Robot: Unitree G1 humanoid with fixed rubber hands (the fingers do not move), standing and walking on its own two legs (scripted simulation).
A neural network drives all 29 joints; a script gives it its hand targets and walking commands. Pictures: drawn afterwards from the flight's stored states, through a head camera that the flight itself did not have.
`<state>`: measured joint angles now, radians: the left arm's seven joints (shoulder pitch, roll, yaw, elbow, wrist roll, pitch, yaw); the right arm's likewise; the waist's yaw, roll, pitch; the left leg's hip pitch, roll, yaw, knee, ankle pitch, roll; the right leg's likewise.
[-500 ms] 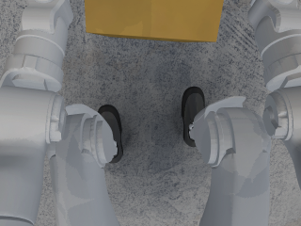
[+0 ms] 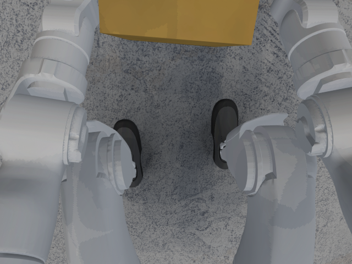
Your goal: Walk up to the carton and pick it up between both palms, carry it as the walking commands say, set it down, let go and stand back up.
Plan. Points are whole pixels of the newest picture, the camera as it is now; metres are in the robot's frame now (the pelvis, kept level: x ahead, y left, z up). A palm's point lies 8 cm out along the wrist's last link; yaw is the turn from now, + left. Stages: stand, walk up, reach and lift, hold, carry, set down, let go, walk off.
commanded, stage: reach and lift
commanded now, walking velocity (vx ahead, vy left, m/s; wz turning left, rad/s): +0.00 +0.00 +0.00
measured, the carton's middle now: out of the picture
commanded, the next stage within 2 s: none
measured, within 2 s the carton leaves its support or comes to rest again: leaves its support in 0.94 s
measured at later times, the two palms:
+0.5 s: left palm out of the picture +0.55 +0.12 -0.20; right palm out of the picture +0.54 -0.18 -0.19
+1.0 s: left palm out of the picture +0.55 +0.12 -0.19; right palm out of the picture +0.54 -0.18 -0.17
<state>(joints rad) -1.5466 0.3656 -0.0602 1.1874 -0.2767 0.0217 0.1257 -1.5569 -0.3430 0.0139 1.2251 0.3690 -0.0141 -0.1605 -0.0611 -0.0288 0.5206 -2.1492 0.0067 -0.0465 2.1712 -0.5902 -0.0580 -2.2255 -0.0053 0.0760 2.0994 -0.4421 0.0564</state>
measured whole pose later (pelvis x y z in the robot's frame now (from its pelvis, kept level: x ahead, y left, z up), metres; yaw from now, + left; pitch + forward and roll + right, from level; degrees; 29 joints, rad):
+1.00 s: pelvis +0.00 +0.00 -0.01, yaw +4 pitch +30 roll +0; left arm -1.53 0.30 -0.02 1.05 -0.17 0.22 0.16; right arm -1.47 -0.31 -0.18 0.98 0.21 0.19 -0.20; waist -0.10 0.01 0.53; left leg -2.15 -0.09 -0.07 2.19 -0.57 -0.08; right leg -2.17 0.04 0.14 2.14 -0.50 0.13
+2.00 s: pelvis -0.02 -0.01 +0.07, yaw +4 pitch +25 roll +1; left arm -1.40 0.19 0.26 0.75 0.02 0.39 0.10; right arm -1.35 -0.16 -0.40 0.63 -0.01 0.38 -0.16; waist -0.09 0.00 0.52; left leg -1.86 -0.07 -0.06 1.95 -0.52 -0.07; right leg -1.90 0.04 0.13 1.91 -0.45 0.11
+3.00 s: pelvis -0.02 +0.00 +0.17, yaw +2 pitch +17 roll +1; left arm -1.21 0.13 0.30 0.60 0.05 0.46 0.07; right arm -1.19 -0.09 -0.38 0.50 -0.05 0.45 -0.16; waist -0.08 0.00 0.52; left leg -1.45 -0.07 -0.06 1.62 -0.47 -0.05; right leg -1.48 0.03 0.13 1.57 -0.39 0.10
